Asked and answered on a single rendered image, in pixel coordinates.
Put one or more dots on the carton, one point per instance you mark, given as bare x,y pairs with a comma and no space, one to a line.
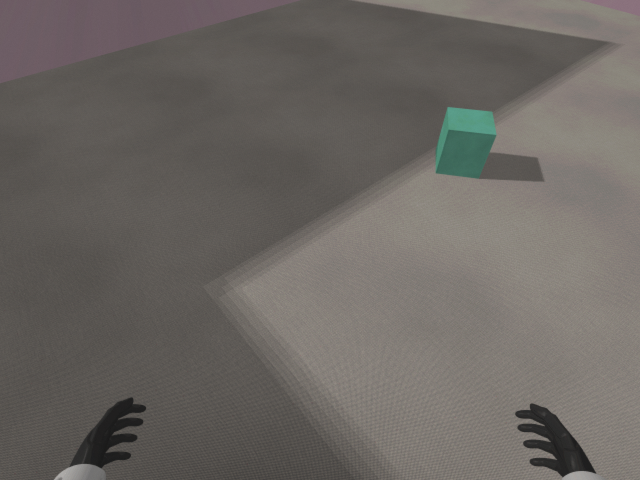
465,141

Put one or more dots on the robot left hand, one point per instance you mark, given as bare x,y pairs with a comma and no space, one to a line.
94,447

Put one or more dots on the robot right hand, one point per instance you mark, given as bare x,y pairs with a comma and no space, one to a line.
570,456

